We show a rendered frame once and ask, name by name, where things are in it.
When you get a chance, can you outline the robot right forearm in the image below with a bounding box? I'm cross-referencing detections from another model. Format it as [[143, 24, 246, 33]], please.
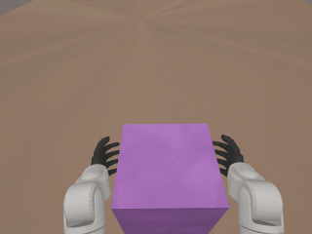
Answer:
[[227, 162, 285, 234]]

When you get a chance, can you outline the carton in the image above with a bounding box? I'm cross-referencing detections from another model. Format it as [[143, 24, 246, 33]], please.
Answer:
[[111, 123, 230, 234]]

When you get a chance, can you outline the right robot hand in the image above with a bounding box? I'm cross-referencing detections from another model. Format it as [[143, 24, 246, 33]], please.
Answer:
[[213, 135, 244, 177]]

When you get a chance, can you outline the robot left forearm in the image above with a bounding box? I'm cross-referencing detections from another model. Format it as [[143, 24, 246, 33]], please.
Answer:
[[63, 164, 111, 234]]

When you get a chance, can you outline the left robot hand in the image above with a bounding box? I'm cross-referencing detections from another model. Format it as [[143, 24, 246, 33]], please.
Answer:
[[91, 136, 120, 176]]

